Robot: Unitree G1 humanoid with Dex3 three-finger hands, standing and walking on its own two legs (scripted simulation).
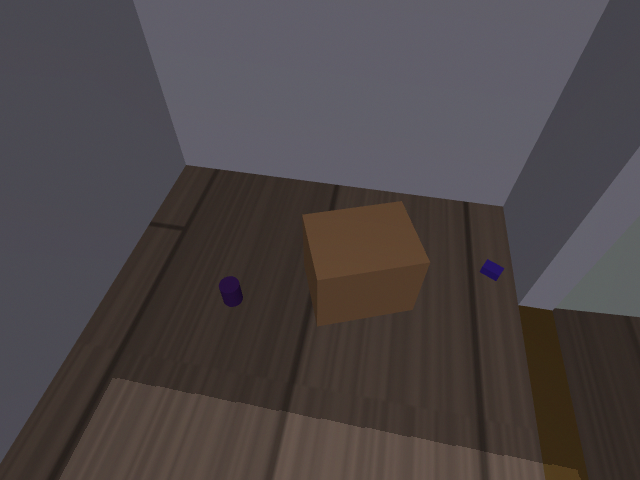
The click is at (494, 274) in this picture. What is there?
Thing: small brick
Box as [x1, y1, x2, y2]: [480, 259, 503, 280]
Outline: 487,259 482,266 480,272 496,280 503,268
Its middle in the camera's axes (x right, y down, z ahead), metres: +0.66 +0.11 +1.52
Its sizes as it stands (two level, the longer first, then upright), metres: 0.068 0.047 0.035
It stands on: the floor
